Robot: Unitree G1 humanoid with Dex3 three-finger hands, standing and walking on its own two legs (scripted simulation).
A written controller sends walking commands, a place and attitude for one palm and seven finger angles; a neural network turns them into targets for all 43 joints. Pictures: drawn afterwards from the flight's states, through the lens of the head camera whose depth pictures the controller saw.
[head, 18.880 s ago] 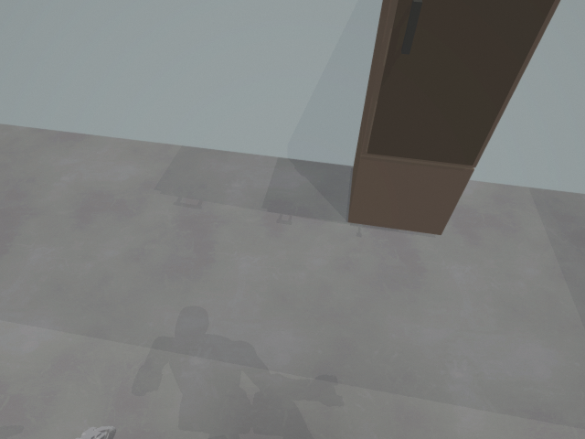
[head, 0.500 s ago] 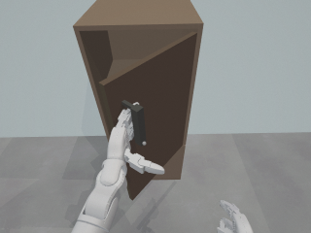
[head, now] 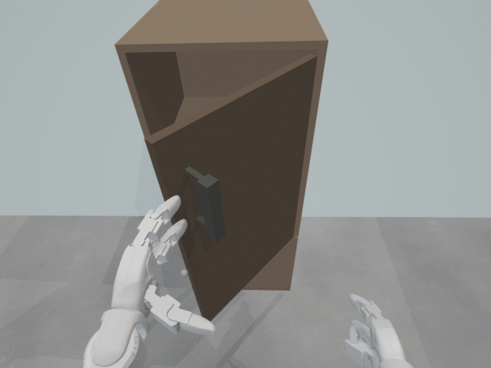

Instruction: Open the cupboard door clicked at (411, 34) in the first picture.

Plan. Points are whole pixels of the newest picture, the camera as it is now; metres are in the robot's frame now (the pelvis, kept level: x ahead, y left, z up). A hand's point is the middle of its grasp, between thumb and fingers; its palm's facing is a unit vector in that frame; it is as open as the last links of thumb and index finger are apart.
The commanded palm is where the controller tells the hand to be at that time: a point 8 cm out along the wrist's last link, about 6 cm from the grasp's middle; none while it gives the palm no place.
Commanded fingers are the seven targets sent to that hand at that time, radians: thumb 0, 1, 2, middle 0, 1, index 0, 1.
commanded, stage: slide the hand sideways off the handle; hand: left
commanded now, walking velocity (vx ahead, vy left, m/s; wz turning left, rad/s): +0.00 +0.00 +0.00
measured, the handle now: (204, 204) +0.34 +0.10 +0.12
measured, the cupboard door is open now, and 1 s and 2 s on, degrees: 49 49 49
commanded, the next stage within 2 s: draw the hand back to the body in 0.22 s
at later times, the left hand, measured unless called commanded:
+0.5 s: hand (148, 287) +0.19 +0.15 +0.12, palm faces +0.03 -1.00 -0.05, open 16.3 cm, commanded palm +0.16 +0.20 +0.13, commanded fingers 0.00 -0.50 0.30 -0.15 -0.30 -0.15 -0.30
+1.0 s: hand (84, 286) +0.18 +0.22 +0.14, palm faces +0.25 -0.93 -0.26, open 15.1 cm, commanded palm +0.14 +0.27 +0.15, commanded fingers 0.00 0.03 0.52 -0.17 -0.30 -0.17 -0.30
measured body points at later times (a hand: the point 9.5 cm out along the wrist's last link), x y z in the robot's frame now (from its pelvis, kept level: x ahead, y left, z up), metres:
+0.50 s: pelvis -0.01 +0.00 -0.01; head -0.03 -0.02 +0.44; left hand +0.19 +0.20 +0.12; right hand +0.18 -0.21 -0.08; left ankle +0.01 +0.14 -0.73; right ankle -0.04 -0.09 -0.73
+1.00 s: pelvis -0.01 +0.02 +0.01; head -0.03 +0.01 +0.46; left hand +0.16 +0.27 +0.15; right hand +0.19 -0.18 -0.06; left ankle +0.01 +0.14 -0.73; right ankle -0.04 -0.09 -0.73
